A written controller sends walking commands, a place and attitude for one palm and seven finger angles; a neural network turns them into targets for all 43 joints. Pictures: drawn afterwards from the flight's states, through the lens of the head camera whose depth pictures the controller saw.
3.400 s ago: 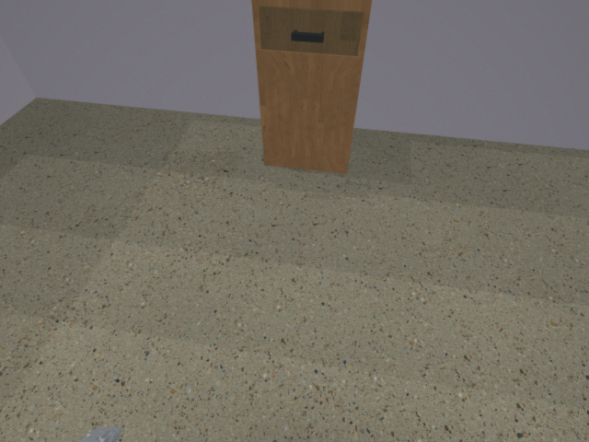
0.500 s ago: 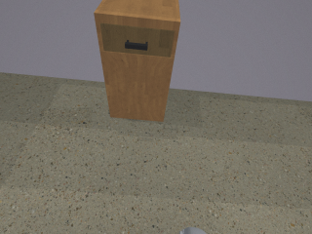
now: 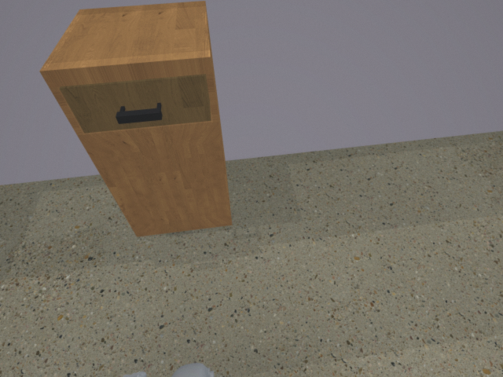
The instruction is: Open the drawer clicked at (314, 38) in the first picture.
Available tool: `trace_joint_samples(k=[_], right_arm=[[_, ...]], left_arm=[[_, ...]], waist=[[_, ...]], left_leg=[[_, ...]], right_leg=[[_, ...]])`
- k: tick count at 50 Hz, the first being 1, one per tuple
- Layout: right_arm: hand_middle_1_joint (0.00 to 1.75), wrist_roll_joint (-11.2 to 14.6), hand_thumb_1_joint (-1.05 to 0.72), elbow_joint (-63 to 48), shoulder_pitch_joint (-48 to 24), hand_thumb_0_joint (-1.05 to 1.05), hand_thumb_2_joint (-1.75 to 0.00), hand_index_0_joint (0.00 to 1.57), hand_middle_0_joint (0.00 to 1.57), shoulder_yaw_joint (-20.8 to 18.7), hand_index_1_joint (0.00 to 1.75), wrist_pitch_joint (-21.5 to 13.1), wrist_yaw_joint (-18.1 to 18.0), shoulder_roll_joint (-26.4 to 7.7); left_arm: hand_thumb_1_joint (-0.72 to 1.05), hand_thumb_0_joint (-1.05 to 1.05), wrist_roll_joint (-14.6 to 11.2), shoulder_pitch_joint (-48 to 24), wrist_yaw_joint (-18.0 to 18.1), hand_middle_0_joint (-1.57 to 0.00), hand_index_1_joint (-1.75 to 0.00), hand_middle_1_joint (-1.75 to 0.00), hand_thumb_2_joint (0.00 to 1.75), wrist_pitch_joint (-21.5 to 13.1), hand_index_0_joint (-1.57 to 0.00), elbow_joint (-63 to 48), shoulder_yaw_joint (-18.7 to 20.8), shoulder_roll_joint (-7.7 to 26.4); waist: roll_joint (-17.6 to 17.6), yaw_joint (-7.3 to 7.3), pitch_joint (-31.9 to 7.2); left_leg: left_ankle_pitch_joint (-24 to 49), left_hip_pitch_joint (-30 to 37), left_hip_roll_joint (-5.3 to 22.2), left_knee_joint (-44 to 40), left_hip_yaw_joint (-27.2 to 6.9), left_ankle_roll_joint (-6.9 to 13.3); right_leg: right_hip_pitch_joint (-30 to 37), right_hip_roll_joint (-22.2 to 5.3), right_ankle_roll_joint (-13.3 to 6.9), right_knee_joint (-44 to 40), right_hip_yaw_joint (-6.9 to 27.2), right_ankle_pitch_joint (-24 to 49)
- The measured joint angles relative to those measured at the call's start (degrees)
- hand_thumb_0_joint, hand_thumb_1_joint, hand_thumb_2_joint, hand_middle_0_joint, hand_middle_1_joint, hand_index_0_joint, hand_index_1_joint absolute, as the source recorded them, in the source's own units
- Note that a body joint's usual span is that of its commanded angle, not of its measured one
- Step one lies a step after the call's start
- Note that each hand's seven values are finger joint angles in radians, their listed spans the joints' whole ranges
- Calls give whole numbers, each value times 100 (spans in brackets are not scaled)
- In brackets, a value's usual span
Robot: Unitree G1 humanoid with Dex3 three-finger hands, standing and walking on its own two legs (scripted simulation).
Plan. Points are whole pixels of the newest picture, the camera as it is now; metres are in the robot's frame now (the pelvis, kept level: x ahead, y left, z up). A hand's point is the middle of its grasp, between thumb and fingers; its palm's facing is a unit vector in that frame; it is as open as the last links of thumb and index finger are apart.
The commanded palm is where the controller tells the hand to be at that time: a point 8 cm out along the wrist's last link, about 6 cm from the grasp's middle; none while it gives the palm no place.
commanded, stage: turn to face it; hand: left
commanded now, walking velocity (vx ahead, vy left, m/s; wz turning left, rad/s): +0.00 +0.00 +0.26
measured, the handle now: (140, 111) +0.83 +0.34 -0.06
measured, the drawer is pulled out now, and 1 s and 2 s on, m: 0.00 0.00 0.00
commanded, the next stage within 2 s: take the last steps up to it in 0.16 s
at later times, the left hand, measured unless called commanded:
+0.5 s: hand out of the picture +0.04 +0.20 -0.16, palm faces +0.12 -0.98 -0.17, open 7.4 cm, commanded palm none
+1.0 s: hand out of the picture +0.07 +0.20 -0.18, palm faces +0.27 -0.96 -0.12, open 7.4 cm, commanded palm none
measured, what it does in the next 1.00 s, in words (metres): walks ahead: left foot, then right foot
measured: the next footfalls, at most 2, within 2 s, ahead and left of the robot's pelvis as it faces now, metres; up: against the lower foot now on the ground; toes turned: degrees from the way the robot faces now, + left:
left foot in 0.24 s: +0.13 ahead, +0.14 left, +0.00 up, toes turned +11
right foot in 0.58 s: +0.15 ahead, -0.09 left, +0.00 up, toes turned +0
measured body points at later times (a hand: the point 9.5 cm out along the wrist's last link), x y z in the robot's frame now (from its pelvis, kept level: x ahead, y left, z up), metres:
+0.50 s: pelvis +0.08 +0.03 +0.01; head +0.09 +0.03 +0.46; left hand +0.03 +0.25 -0.15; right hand +0.12 -0.19 -0.15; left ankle +0.09 +0.13 -0.73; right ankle +0.06 -0.08 -0.70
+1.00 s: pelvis +0.20 +0.08 -0.01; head +0.22 +0.10 +0.44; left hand +0.06 +0.25 -0.16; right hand +0.32 -0.14 -0.15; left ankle +0.24 +0.20 -0.73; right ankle +0.11 -0.09 -0.71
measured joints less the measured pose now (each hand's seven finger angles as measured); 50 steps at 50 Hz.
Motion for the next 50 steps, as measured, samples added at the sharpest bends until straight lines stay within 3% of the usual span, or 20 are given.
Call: trace_joint_samples(k=[4, 11, 14, 18, 23, 26, 29, 31, 33, 37, 41, 46, 48, 50], right_arm=[[30, -45, -93, -142, -287, 2, -90, 20, 19, 8, 30, 53, -43, -81], [30, -7, -94, -98, -369, 2, -90, 19, 19, 60, 30, 122, 30, -192], [30, -14, -94, -61, -412, 2, -90, 20, 19, 90, 30, 114, 33, -140], [30, -31, -94, -82, -428, 2, -90, 20, 19, 145, 30, 56, 15, -111], [30, -38, -94, -129, -365, 1, -90, 20, 20, 108, 30, -71, 13, -132], [30, -39, -93, -56, -236, 1, -90, 20, 20, 80, 30, -80, 39, -142], [30, -8, -92, 58, -70, 1, -90, 20, 20, 55, 30, -35, 60, -119], [30, 15, -92, 112, 33, 1, -90, 20, 20, 28, 30, 40, 92, -114], [30, -16, -91, 180, 80, 1, -90, 20, 20, -9, 30, 155, 159, -134], [30, -46, -91, 102, -97, 1, -90, 20, 20, -98, 30, 182, 250, -187], [30, -30, -92, -125, -349, 2, -90, 20, 19, -150, 30, 103, 274, -262], [30, -17, -92, -329, -693, 1, -90, 19, 19, -113, 30, -7, 304, -314], [30, -33, -92, -426, -781, 1, -90, 19, 19, -75, 30, -118, 291, -337], [30, -62, -92, -490, -895, 1, -90, 20, 19, -66, 30, -252, 221, -281]], left_arm=[[95, -1, 19, 101, -10, -20, -30, -29, 90, 52, -20, 62, -61, 8], [95, -1, 31, 389, -19, -20, -30, -29, 90, 146, -20, 151, -81, 5], [93, 0, 5, 531, -8, -20, -30, -29, 90, 250, -20, 258, -66, 43], [92, 0, 9, 821, -27, -20, -30, -29, 90, 353, -20, 429, -107, 42], [92, 0, 83, 1028, -134, -20, -30, -29, 90, 362, -19, 575, -139, -39], [91, 1, 92, 1055, -169, -20, -30, -29, 90, 317, -19, 560, -138, -83], [91, 1, 93, 1091, -180, -20, -30, -29, 90, 203, -19, 475, -126, -88], [91, 0, 114, 1107, -148, -20, -30, -29, 90, 125, -19, 429, -102, -109], [91, 0, 104, 1191, -104, -20, -30, -29, 90, 60, -20, 390, -83, -160], [91, 0, 119, 1494, -43, -20, -30, -29, 90, -22, -20, 452, -83, -265], [91, 0, 128, 1686, -72, -20, -30, -29, 90, -35, -20, 618, -118, -348], [91, 0, 118, 1803, -102, -20, -30, -29, 90, -22, -20, 718, -114, -355], [90, 0, 96, 1888, -114, -20, -30, -29, 90, 13, -20, 743, -100, -348], [90, 0, 69, 1817, -133, -21, -30, -29, 90, 113, -20, 778, -81, -292]], waist=[[43, 64, -204], [-65, 304, -297], [-263, 375, -227], [-443, 480, -244], [-319, 372, -236], [-181, 326, -252], [-130, 344, -292], [-69, 385, -299], [0, 456, -360], [-67, 497, -407], [-171, 467, -327], [-280, 602, -131], [-287, 628, -91], [-379, 593, 9]], left_leg=[[303, -123, -19, -1066, -26, -47], [331, 737, -197, -2731, 151, -37], [603, 1055, -361, -3132, 214, 173], [545, 1239, -572, -3432, 372, 405], [726, 1390, -717, -3867, 373, 474], [754, 1486, -739, -3993, 290, 442], [593, 1495, -769, -3790, 219, 360], [34, 1317, -732, -3187, 165, 342], [-329, 955, -659, -2250, 119, 337], [56, 255, -467, -1178, 155, 276], [487, 4, -274, -1661, 237, 202], [663, 253, -256, -2799, 375, 253], [780, 620, -306, -3383, 476, 301], [882, 597, -346, -3119, 563, 369]], right_leg=[[329, 36, 28, -352, -87, 4], [652, -22, 179, -255, -284, -338], [665, -195, 312, 30, -327, -586], [584, -368, 579, 278, -50, -1003], [71, -430, 606, 1408, 441, -1668], [32, -469, 623, 1236, 506, -1601], [337, -499, 637, 259, 489, -1079], [431, -493, 575, 152, 406, -478], [577, -464, 515, 120, 274, -579], [955, -468, 544, -430, 230, -534], [1271, -534, 623, -843, 168, -480], [1508, -637, 824, -802, 107, -758], [1443, -695, 902, -363, 140, -1092], [944, -797, 750, 933, 360, -1541]])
